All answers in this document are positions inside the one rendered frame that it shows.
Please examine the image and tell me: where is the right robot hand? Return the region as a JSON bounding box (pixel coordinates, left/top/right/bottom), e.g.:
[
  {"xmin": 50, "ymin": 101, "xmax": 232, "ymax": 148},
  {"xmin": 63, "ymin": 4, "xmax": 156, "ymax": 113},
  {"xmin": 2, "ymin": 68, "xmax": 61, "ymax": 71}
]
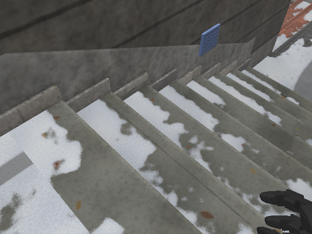
[{"xmin": 256, "ymin": 189, "xmax": 312, "ymax": 234}]

